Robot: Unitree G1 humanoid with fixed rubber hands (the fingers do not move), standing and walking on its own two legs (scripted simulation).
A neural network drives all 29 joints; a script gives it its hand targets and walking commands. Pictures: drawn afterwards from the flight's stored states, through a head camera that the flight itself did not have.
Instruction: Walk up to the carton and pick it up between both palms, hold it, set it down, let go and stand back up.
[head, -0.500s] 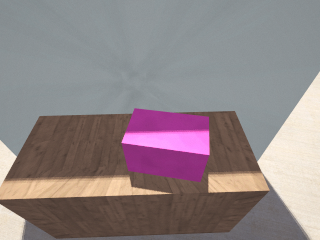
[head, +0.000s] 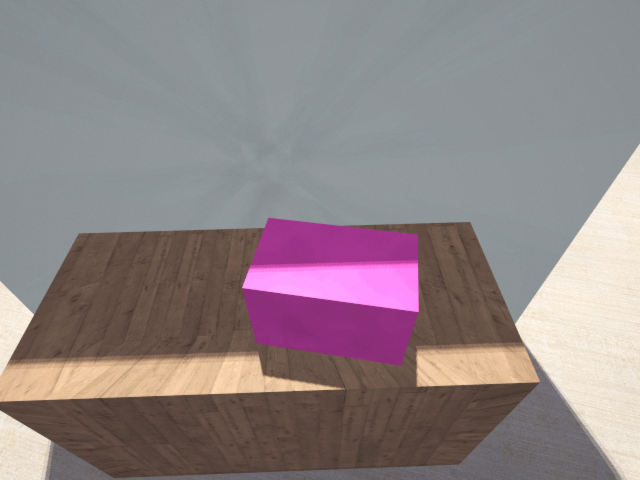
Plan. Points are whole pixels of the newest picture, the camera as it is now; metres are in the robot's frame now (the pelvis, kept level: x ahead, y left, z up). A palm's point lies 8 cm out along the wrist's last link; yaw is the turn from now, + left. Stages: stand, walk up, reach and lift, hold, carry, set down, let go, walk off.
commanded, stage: stand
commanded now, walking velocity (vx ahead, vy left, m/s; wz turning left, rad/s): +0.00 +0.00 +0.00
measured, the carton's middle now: (333, 291) +0.48 -0.02 -0.12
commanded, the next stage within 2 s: none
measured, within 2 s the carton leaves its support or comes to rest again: neither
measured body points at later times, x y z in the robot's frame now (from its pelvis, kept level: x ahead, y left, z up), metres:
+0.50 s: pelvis +0.01 +0.00 +0.00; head +0.01 +0.00 +0.45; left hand +0.02 +0.24 -0.15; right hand +0.02 -0.24 -0.15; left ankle +0.01 +0.12 -0.74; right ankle +0.01 -0.12 -0.74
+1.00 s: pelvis +0.01 +0.00 +0.00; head +0.02 +0.00 +0.45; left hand +0.01 +0.23 -0.15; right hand +0.02 -0.23 -0.15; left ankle +0.01 +0.12 -0.74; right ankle +0.01 -0.12 -0.74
